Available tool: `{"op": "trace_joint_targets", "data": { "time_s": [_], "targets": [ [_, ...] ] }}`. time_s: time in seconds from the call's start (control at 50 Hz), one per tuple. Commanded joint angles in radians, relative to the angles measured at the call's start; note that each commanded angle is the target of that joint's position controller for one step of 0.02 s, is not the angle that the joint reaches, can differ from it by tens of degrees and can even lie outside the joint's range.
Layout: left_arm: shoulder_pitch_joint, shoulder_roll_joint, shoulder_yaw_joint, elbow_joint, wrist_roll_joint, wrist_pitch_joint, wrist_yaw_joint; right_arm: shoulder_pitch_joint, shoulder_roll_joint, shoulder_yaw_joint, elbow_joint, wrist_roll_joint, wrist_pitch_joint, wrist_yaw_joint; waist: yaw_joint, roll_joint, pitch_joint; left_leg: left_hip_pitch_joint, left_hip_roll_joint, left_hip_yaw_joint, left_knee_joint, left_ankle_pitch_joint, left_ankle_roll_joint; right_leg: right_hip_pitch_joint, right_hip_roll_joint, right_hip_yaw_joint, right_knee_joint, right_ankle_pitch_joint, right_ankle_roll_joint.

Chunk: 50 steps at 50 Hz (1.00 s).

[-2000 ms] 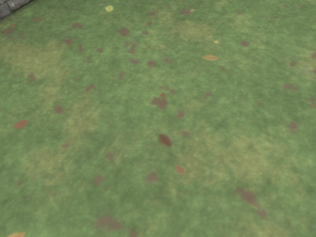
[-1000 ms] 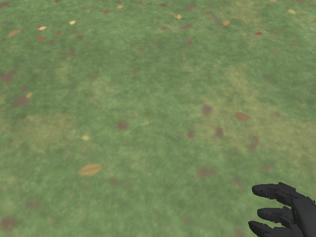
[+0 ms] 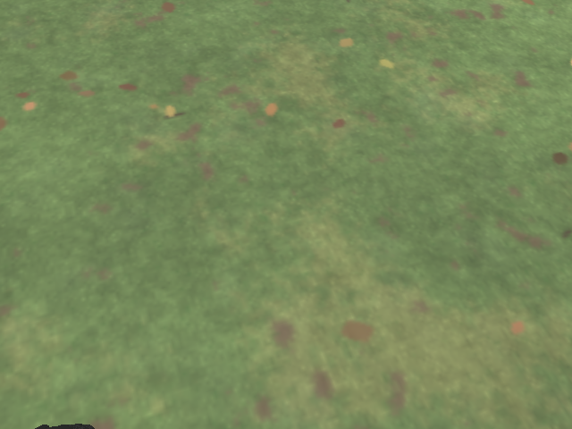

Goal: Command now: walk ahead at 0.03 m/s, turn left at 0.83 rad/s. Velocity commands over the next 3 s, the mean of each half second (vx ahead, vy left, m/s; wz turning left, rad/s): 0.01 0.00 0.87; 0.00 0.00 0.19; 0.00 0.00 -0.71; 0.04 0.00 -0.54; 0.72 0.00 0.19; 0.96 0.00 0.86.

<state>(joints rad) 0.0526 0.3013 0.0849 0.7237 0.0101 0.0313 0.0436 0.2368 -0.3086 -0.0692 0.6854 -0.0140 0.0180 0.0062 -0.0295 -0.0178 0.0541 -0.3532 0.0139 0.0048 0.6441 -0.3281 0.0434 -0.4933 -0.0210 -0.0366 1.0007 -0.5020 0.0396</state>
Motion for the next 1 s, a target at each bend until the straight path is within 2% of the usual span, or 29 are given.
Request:
{"op": "trace_joint_targets", "data": {
  "time_s": [0.02,0.04,0.08,0.16,0.3,0.34,0.36,0.38,0.4,0.42,0.44,0.46,0.48,0.5,0.56,0.62,0.68,0.72,0.74,0.76,0.78,0.8,0.82,0.84,0.86,0.88,0.92,0.96,1.0],
  "targets": [
    [-0.053,0.099,0.029,-0.086,-0.001,-0.023,0.013,-0.04,-0.2,-0.063,-0.091,0.03,-0.03,-0.019,0.029,0.125,-0.129,0.281,0.236,-0.393,-0.272,0.553,0.183,-0.28,0.019,0.135,0.166,0.055,0.002],
    [-0.046,0.1,0.031,-0.084,0.004,-0.026,0.014,-0.065,-0.18,-0.057,-0.105,0.039,-0.021,-0.031,0.042,0.125,-0.146,0.251,0.214,-0.368,-0.262,0.575,0.168,-0.233,0.024,0.138,0.15,0.098,0.01],
    [-0.042,0.07,0.023,-0.082,-0.002,-0.035,0.005,-0.05,-0.168,-0.055,-0.119,0.034,-0.007,-0.047,0.041,0.122,-0.187,0.266,0.179,-0.357,-0.245,0.618,0.161,-0.19,0.055,0.139,0.102,0.154,0.025],
    [-0.079,0.044,0.008,-0.082,-0.013,-0.047,-0.005,-0.027,-0.191,-0.071,-0.134,0.038,0.008,-0.064,0.019,0.139,-0.194,0.303,0.147,-0.413,-0.223,0.551,0.149,-0.159,0.091,0.166,-0.131,0.197,0.046],
    [-0.06,0.085,0.021,-0.07,-0.021,-0.07,-0.032,-0.072,-0.199,-0.081,-0.181,0.039,0.03,-0.053,0.008,0.211,-0.177,0.232,0.106,-0.565,-0.191,0.497,0.133,0.01,0.118,0.194,-0.368,0.193,0.03],
    [-0.013,0.103,0.031,-0.058,-0.024,-0.079,-0.039,-0.109,-0.196,-0.08,-0.198,0.047,0.033,-0.05,0.031,0.219,-0.177,0.198,0.073,-0.589,-0.168,0.454,0.109,0.122,0.109,0.184,-0.512,0.243,0.011],
    [0.026,0.109,0.039,-0.043,-0.024,-0.082,-0.04,-0.136,-0.187,-0.076,-0.208,0.052,0.035,-0.049,0.054,0.206,-0.177,0.147,0.037,-0.575,-0.141,0.375,0.083,0.228,0.087,0.169,-0.631,0.353,-0.001],
    [0.051,0.144,0.05,-0.039,-0.017,-0.079,-0.036,-0.103,-0.143,-0.062,-0.21,0.047,0.037,-0.046,0.039,0.12,-0.211,0.053,-0.021,-0.522,-0.043,0.119,0.043,0.38,-0.041,0.248,-0.673,0.429,-0.049],
    [0.002,0.202,0.053,-0.064,-0.001,-0.064,-0.029,-0.013,-0.074,-0.041,-0.202,0.03,0.035,-0.04,-0.036,-0.154,-0.213,-0.112,-0.171,-0.323,0.173,-0.272,-0.009,0.482,-0.252,0.476,-0.674,0.636,-0.164],
    [0.035,0.181,0.05,-0.058,0.034,-0.066,-0.033,-0.011,-0.163,-0.064,-0.215,0.023,0.022,-0.036,-0.027,-0.258,-0.183,-0.227,-0.157,-0.249,0.4,-0.359,-0.064,0.419,-0.378,0.656,-0.694,0.708,-0.311],
    [0.002,0.132,0.037,-0.078,0.022,-0.068,-0.03,-0.002,-0.227,-0.081,-0.189,0.02,0.018,-0.034,-0.027,-0.172,-0.156,-0.236,-0.095,-0.223,0.524,-0.29,-0.094,0.384,-0.361,0.577,-0.68,0.671,-0.331],
    [-0.027,0.091,0.026,-0.084,0.008,-0.062,-0.024,-0.017,-0.232,-0.085,-0.165,0.024,0.021,-0.034,-0.018,-0.112,-0.125,-0.229,-0.077,-0.201,0.565,-0.217,-0.111,0.353,-0.28,0.452,-0.664,0.608,-0.288],
    [-0.028,0.084,0.019,-0.087,-0.004,-0.053,-0.017,-0.027,-0.2,-0.077,-0.152,0.023,0.027,-0.037,-0.01,-0.076,-0.118,-0.234,-0.075,-0.185,0.597,-0.174,-0.12,0.352,-0.227,0.389,-0.659,0.554,-0.255],
    [-0.017,0.092,0.016,-0.081,-0.011,-0.047,-0.012,-0.036,-0.167,-0.063,-0.157,0.025,0.029,-0.034,0.005,-0.071,-0.099,-0.247,-0.079,-0.169,0.617,-0.149,-0.13,0.345,-0.215,0.357,-0.66,0.603,-0.262],
    [0.053,0.115,0.017,-0.055,-0.002,-0.034,-0.004,-0.089,-0.102,-0.033,-0.177,0.033,0.019,-0.032,0.041,-0.113,-0.12,-0.235,-0.071,-0.11,0.488,-0.135,-0.137,0.41,-0.184,0.274,-0.654,0.705,-0.273],
    [0.057,0.137,0.022,-0.049,-0.006,-0.026,-0.009,-0.104,-0.075,-0.014,-0.177,0.023,0.015,-0.031,0.051,-0.159,-0.155,-0.12,-0.038,-0.072,0.28,-0.155,-0.137,0.419,-0.193,0.236,-0.64,0.727,-0.276],
    [0.071,0.155,0.024,-0.038,-0.017,-0.018,-0.018,-0.091,-0.078,-0.01,-0.16,0.028,0.016,-0.025,0.061,-0.196,-0.156,0.008,-0.032,-0.025,0.073,-0.104,-0.124,0.385,-0.206,0.23,-0.631,0.715,-0.275],
    [0.073,0.147,0.016,-0.028,-0.032,-0.013,-0.02,-0.038,-0.067,-0.011,-0.128,0.026,0.016,-0.019,0.032,-0.176,-0.146,0.125,-0.045,0.004,-0.166,0.055,-0.093,0.348,-0.194,0.216,-0.591,0.675,-0.246],
    [0.096,0.127,0.008,-0.016,-0.04,-0.016,-0.02,-0.019,-0.065,-0.011,-0.114,0.021,0.016,-0.018,0.021,-0.155,-0.138,0.209,-0.054,0.007,-0.301,0.151,-0.066,0.306,-0.175,0.201,-0.569,0.62,-0.207],
    [0.146,0.097,-0.004,0.0,-0.028,-0.026,-0.025,-0.022,-0.096,-0.013,-0.125,0.013,0.017,-0.021,0.037,-0.083,-0.156,0.326,0.019,-0.09,-0.317,0.257,-0.033,0.22,-0.145,0.176,-0.527,0.49,-0.13],
    [0.17,0.033,-0.029,-0.016,0.022,-0.041,-0.037,-0.015,-0.173,-0.024,-0.145,-0.001,0.023,-0.033,0.071,0.178,-0.199,0.432,0.235,-0.316,-0.271,0.568,0.042,0.084,-0.054,0.076,-0.36,0.166,-0.039],
    [0.095,0.047,-0.025,-0.041,0.008,-0.045,-0.028,-0.055,-0.13,-0.01,-0.134,-0.028,0.011,-0.021,0.041,0.276,-0.164,0.232,0.314,-0.375,-0.302,0.484,0.175,0.095,-0.029,0.066,-0.359,-0.039,-0.002],
    [0.07,0.098,-0.014,-0.033,0.0,-0.04,-0.021,-0.096,-0.085,0.002,-0.145,-0.028,-0.006,-0.013,0.03,0.205,-0.109,0.191,0.26,-0.344,-0.326,0.378,0.184,0.122,-0.044,0.077,-0.305,-0.016,0.019],
    [0.065,0.088,-0.013,-0.024,-0.001,-0.038,-0.02,-0.108,-0.06,0.01,-0.126,-0.026,-0.018,-0.013,0.035,0.203,-0.1,0.19,0.217,-0.306,-0.32,0.338,0.152,0.121,-0.04,0.079,-0.311,0.033,0.027],
    [0.076,0.084,-0.011,-0.005,-0.001,-0.031,-0.016,-0.113,-0.075,0.007,-0.12,-0.017,-0.026,-0.014,0.034,0.203,-0.087,0.195,0.187,-0.278,-0.31,0.347,0.133,0.124,-0.036,0.077,-0.317,0.057,0.037],
    [0.088,0.086,-0.011,-0.002,0.004,-0.026,-0.015,-0.122,-0.081,0.006,-0.11,-0.007,-0.032,-0.015,0.036,0.204,-0.081,0.193,0.188,-0.275,-0.294,0.42,0.129,0.134,-0.043,0.088,-0.317,0.085,0.046],
    [0.149,0.054,-0.024,0.029,-0.009,-0.024,-0.028,-0.129,-0.038,0.018,-0.089,-0.013,-0.036,-0.017,0.063,0.175,-0.112,0.191,0.17,-0.194,-0.259,0.527,0.114,0.218,-0.045,0.068,-0.37,0.157,0.048],
    [0.115,0.103,-0.014,0.008,-0.02,-0.022,-0.034,-0.1,-0.095,-0.006,-0.078,-0.001,-0.025,-0.028,0.043,0.165,-0.095,0.216,0.161,-0.16,-0.226,0.51,0.098,0.203,-0.022,0.036,-0.417,0.3,0.033],
    [0.084,0.147,-0.002,-0.026,-0.029,-0.016,-0.036,-0.044,-0.137,-0.029,-0.069,0.003,-0.01,-0.041,0.011,0.134,-0.073,0.229,0.17,-0.165,-0.218,0.366,0.096,0.154,-0.025,0.049,-0.382,0.427,-0.003]
  ]
}}
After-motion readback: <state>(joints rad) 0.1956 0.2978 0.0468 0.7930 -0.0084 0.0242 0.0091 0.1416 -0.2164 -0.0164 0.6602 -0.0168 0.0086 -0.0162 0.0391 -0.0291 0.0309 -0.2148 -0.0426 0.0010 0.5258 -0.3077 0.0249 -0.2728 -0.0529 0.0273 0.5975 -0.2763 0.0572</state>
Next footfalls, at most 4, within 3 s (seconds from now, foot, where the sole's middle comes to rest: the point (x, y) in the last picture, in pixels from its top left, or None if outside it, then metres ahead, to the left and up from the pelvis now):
0.38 right None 0.12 -0.09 -0.77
0.76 left None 0.00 0.12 -0.77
1.86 left None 0.19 0.12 -0.76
2.26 right None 0.24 -0.16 -0.77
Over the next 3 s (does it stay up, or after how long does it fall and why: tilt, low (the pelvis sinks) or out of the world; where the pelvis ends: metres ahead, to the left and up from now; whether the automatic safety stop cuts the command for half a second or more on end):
stays up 0.72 0.00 0.00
